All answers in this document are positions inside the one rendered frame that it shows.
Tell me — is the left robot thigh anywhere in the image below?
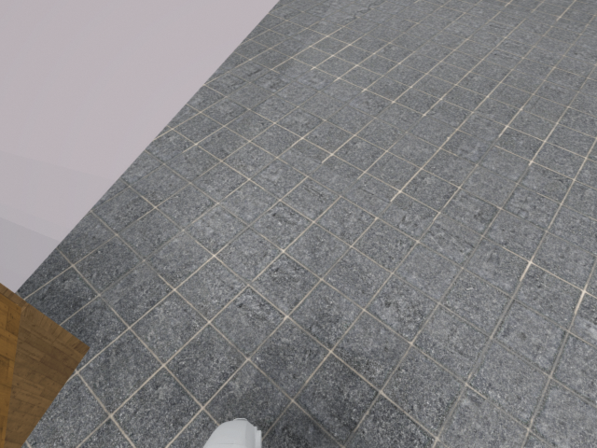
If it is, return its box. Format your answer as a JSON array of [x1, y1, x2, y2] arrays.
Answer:
[[203, 420, 262, 448]]

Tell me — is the cupboard door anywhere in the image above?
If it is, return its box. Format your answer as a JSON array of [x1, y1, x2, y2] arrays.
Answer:
[[0, 294, 21, 448]]

